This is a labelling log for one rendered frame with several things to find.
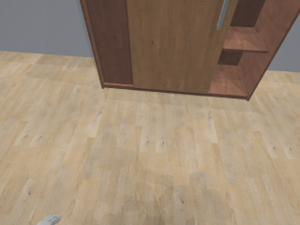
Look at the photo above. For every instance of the robot left hand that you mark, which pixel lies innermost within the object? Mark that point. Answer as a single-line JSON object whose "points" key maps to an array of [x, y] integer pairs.
{"points": [[50, 220]]}

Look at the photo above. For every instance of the wardrobe door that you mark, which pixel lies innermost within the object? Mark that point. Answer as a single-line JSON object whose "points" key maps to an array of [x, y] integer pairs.
{"points": [[175, 44], [109, 22]]}

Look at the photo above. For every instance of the handle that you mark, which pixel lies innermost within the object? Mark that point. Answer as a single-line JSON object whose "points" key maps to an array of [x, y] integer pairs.
{"points": [[222, 14]]}

